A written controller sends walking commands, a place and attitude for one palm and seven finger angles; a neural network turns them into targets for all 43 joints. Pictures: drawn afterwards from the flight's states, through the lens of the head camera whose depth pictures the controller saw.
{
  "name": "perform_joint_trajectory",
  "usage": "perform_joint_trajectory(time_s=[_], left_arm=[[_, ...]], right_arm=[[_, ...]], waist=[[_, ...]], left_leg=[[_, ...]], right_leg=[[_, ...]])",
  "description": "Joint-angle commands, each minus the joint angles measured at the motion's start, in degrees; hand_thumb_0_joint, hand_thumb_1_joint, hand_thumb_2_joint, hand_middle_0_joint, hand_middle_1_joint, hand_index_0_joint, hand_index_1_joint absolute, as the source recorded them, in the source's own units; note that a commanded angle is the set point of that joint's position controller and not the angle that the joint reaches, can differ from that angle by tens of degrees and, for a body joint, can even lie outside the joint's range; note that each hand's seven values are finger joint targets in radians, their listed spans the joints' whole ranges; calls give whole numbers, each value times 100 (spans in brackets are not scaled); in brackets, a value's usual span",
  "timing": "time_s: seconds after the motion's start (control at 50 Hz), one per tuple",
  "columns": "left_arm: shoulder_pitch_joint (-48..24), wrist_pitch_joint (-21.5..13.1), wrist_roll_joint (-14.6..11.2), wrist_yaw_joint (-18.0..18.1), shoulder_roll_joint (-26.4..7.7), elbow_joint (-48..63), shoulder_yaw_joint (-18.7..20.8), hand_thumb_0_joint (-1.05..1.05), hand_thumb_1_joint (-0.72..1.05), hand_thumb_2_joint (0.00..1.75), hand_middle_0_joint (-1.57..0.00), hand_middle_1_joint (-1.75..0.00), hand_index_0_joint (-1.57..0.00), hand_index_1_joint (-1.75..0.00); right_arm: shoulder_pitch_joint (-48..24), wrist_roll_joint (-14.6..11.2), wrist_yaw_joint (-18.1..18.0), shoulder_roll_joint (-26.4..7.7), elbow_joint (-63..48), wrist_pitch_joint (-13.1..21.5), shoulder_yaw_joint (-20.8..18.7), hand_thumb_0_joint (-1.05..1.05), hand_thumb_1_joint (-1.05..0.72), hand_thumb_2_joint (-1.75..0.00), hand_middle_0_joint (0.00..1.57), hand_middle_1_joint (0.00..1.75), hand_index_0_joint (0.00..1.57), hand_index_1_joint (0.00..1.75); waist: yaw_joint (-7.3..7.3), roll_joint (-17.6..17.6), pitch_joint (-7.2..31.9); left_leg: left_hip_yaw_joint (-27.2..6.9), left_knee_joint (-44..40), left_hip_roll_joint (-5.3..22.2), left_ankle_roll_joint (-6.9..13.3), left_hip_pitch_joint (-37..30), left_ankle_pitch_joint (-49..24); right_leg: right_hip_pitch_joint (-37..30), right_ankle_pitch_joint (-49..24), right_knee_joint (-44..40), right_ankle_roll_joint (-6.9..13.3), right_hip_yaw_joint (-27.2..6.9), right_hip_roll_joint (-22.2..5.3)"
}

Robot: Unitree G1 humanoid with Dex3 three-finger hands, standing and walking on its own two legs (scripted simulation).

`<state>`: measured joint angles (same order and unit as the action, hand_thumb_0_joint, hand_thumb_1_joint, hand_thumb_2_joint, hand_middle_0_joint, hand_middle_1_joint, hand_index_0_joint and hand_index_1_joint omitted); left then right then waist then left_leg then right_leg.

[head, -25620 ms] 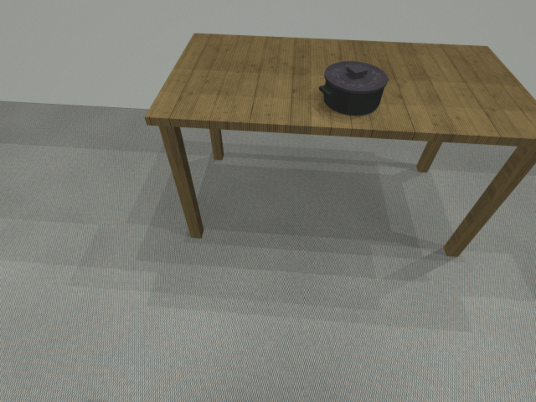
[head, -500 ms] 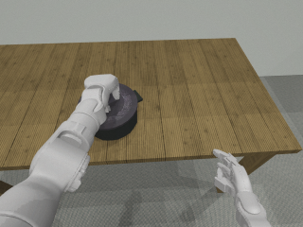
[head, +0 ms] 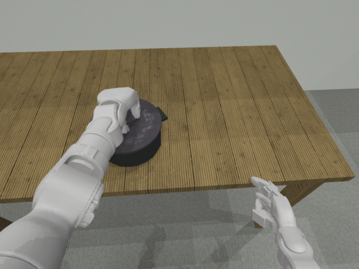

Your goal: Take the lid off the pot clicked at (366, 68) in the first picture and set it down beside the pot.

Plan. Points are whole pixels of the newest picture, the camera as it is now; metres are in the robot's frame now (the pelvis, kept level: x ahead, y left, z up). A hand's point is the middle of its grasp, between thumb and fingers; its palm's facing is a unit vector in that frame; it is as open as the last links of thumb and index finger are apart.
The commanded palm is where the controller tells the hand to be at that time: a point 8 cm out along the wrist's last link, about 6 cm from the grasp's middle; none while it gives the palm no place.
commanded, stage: lift the lid straight up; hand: left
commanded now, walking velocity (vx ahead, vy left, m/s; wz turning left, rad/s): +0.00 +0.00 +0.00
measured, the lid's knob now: (124, 118) +0.49 +0.12 +0.02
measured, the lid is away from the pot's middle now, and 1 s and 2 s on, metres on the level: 0.00 0.01 0.01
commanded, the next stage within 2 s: move the lid sideways beside the pot in 1.96 s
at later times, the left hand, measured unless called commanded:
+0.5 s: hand (121, 111) +0.47 +0.12 +0.08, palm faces -0.34 -0.06 -0.94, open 7.4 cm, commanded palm +0.48 +0.12 +0.15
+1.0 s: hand (115, 103) +0.46 +0.12 +0.12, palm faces -0.31 -0.07 -0.95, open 7.3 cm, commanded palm +0.46 +0.12 +0.19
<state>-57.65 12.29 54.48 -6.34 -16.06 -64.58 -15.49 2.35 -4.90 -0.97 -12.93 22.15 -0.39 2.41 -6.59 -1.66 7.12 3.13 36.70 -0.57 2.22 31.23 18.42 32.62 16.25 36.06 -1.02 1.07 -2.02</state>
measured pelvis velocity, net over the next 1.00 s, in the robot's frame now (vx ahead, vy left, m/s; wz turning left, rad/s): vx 0.00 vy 0.00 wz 0.01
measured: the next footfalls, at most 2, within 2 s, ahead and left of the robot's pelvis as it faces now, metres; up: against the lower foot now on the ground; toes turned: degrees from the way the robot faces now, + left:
none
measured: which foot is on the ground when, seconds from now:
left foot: down 0.00-1.00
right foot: down 0.00-1.00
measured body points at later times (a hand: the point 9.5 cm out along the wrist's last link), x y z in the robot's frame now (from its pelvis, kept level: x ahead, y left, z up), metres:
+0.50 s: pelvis +0.01 +0.00 +0.01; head +0.05 -0.01 +0.45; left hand +0.49 +0.12 +0.13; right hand +0.23 -0.24 -0.04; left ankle -0.01 +0.09 -0.72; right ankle +0.01 -0.13 -0.72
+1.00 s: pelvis +0.00 +0.00 +0.01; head +0.02 -0.03 +0.46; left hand +0.47 +0.13 +0.17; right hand +0.23 -0.24 -0.04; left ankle -0.01 +0.09 -0.72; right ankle +0.01 -0.13 -0.72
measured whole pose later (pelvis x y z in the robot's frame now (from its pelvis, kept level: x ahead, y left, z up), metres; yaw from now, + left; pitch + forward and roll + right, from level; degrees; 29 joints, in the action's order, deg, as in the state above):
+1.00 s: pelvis +0.00 +0.00 +0.01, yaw +1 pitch +8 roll +0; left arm -56.3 14.1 51.8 -12.3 -17.2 -55.4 -17.0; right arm 3.1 -5.4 -0.9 -13.8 26.1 -0.8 1.6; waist -4.0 -3.2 5.9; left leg 2.7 29.6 -1.2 2.0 21.7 15.6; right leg 23.6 14.5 30.5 -0.8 1.5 -2.4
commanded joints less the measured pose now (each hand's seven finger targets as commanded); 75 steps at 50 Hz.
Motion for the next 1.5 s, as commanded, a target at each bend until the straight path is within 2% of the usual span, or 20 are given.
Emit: perform_joint_trajectory(time_s=[0.0, 0.16, 0.28, 0.36, 0.42, 0.48, 0.56, 0.7, 0.8, 0.82, 0.88, 0.96, 1.02, 1.06, 1.12, 1.24, 1.3, 1.34, 1.46, 1.48], left_arm=[[-2936, -21, 155, 221, -1069, 1175, 219, 0, 56, 104, -79, -107, -90, -111], [-3351, -90, 60, 305, -1159, 1753, 299, 0, 56, 104, -80, -107, -91, -111], [-3453, 20, -14, 308, -1017, 1611, 166, 0, 56, 104, -80, -108, -91, -111], [-3406, -40, -38, 225, -915, 2032, 134, 0, 56, 104, -80, -108, -91, -111], [-3060, 151, 40, 190, -994, 1446, 170, 0, 56, 104, -80, -108, -91, -111], [-3331, 177, -20, 179, -1131, 1775, 246, 0, 56, 104, -80, -108, -91, -111], [-3151, 123, -21, 42, -1248, 2019, 354, 0, 56, 104, -80, -108, -91, -111], [-3268, 225, -13, -89, -990, 2051, 58, 0, 56, 104, -80, -108, -91, -111], [-3270, 121, -115, -201, -1427, 2508, 367, 0, 56, 104, -80, -108, -91, -111], [-3330, 121, -83, -229, -1189, 2591, 136, 0, 56, 104, -80, -108, -91, -111], [-3225, 183, -28, -252, -1258, 2142, 189, 0, 56, 104, -80, -108, -91, -111], [-3547, 124, -210, -300, -1538, 2450, 389, 0, 56, 104, -80, -108, -91, -111], [-3602, 122, -127, -361, -1197, 2438, 58, 0, 56, 104, -80, -108, -91, -111], [-3508, 151, -44, -378, -1599, 2203, 334, 0, 56, 104, -80, -108, -91, -111], [-3691, 193, -168, -396, -1428, 2162, 197, 0, 56, 104, -80, -108, -91, -111], [-3906, 119, -110, -530, -1343, 2546, 110, 0, 56, 104, -80, -108, -91, -111], [-3640, 232, -155, -578, -1478, 2141, 257, 0, 56, 104, -80, -108, -91, -111], [-3772, 284, -165, -606, -1412, 2198, 181, 0, 56, 104, -80, -108, -91, -111], [-3765, 247, -61, -678, -1470, 3031, 235, 0, 56, 104, -80, -108, -91, -111], [-3558, 350, -28, -681, -1424, 2753, 211, 0, 56, 104, -80, -108, -91, -111]], right_arm=[[1179, 145, -151, -859, 674, -603, -359, 0, -90, -90, 20, 30, 20, 30], [1149, 111, -177, -785, 624, -477, -366, 0, -90, -90, 20, 30, 20, 30], [1210, 95, -143, -808, 772, -422, -386, 0, -90, -90, 20, 30, 20, 30], [1166, 115, -100, -785, 688, -366, -404, 0, -90, -90, 20, 30, 20, 30], [1178, 121, -66, -815, 793, -462, -386, 0, -90, -90, 20, 30, 20, 30], [1073, 102, -91, -818, 707, -446, -382, 0, -90, -90, 20, 30, 20, 30], [1014, 122, -65, -805, 649, -441, -380, 0, -90, -90, 20, 30, 20, 30], [906, 85, -34, -797, 709, -483, -390, 0, -90, -90, 20, 30, 20, 30], [800, 92, -68, -782, 623, -463, -350, 0, -90, -90, 20, 30, 20, 30], [782, 82, -59, -757, 632, -470, -357, 0, -90, -90, 20, 30, 20, 30], [785, 61, -79, -798, 738, -491, -352, 0, -90, -90, 20, 30, 20, 30], [634, 51, -152, -798, 653, -407, -297, 0, -90, -90, 20, 30, 20, 30], [659, 47, -149, -753, 720, -379, -309, 0, -90, -90, 20, 30, 20, 30], [646, 47, -179, -812, 751, -400, -267, 0, -90, -90, 20, 30, 20, 30], [602, 23, -212, -781, 758, -351, -255, 0, -90, -90, 20, 30, 20, 30], [622, 54, -162, -763, 724, -260, -277, 0, -90, -90, 20, 30, 20, 30], [606, 49, -163, -807, 764, -318, -255, 0, -90, -90, 20, 30, 20, 30], [596, 35, -145, -805, 751, -309, -242, 0, -90, -90, 20, 30, 20, 30], [532, 96, -21, -746, 557, -283, -279, 0, -90, -90, 20, 30, 20, 30], [521, 90, -7, -764, 597, -330, -285, 0, -90, -90, 20, 30, 20, 30]], waist=[[-247, -339, 2000], [-175, -363, 2467], [-267, -271, 1919], [-123, -654, 2458], [-161, -216, 1901], [-116, -168, 2022], [5, -249, 2348], [-55, -102, 1908], [77, -267, 2236], [22, -302, 2120], [-15, 99, 1641], [72, 33, 1973], [-7, -139, 1816], [46, 56, 1783], [-12, 107, 1647], [45, -212, 2077], [49, 171, 1791], [57, 137, 1707], [214, -298, 2299], [196, -149, 2025]], left_leg=[[-162, -272, 59, -4, -1623, -2149], [-278, -336, 79, 9, -2061, -2710], [-251, -467, 124, 0, -1972, -2464], [-345, -428, 97, -35, -2471, -3172], [-261, -503, 124, -22, -2033, -2817], [-212, -605, 86, -4, -1972, -2549], [-276, -549, 60, 12, -2244, -3146], [-229, -699, 67, 14, -2155, -2600], [-242, -748, 15, 28, -2309, -2752], [-253, -748, 51, 21, -2332, -2792], [-205, -849, 62, 31, -2025, -2218], [-202, -952, -41, 40, -2042, -1913], [-206, -943, -1, 32, -2199, -1960], [-214, -1007, -29, 36, -2037, -1821], [-188, -1073, -14, 34, -2006, -1566], [-257, -986, -36, 30, -2449, -2173], [-234, -1048, -28, 25, -2193, -2005], [-247, -1074, -37, 22, -2158, -1966], [-353, -942, 5, 3, -2640, -3195], [-347, -959, 46, -6, -2532, -3141]], right_leg=[[-571, -1910, -215, 290, 80, 217], [-832, -2182, -281, 280, 64, 206], [-738, -2033, -388, 272, 99, 223], [-814, -2265, -370, 299, 85, 193], [-894, -2221, -426, 284, 105, 218], [-1166, -2263, -457, 285, 72, 186], [-1337, -2571, -458, 293, 53, 169], [-1206, -2268, -579, 290, 91, 183], [-1605, -2513, -595, 303, 38, 137], [-1521, -2467, -604, 303, 65, 133], [-1448, -2189, -694, 301, 88, 159], [-1769, -2154, -729, 300, 14, 102], [-1558, -2068, -758, 301, 54, 115], [-1682, -2010, -813, 307, 23, 118], [-1641, -1852, -849, 278, 36, 101], [-1616, -2153, -786, 303, 44, 116], [-1679, -2131, -829, 288, 66, 116], [-1646, -2115, -827, 297, 80, 115], [-1867, -2634, -752, 333, 61, 93], [-1788, -2557, -756, 328, 101, 110]])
